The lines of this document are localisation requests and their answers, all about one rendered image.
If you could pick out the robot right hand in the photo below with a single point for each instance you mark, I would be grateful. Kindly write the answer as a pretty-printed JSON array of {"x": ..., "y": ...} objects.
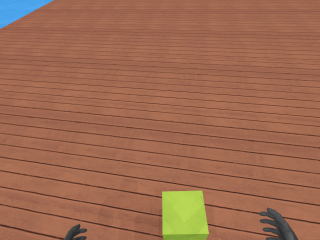
[{"x": 283, "y": 230}]

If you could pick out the robot left hand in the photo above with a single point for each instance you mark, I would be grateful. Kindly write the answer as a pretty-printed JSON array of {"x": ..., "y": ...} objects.
[{"x": 75, "y": 231}]

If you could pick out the carton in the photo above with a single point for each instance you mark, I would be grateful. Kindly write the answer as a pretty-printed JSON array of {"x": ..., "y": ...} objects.
[{"x": 184, "y": 215}]

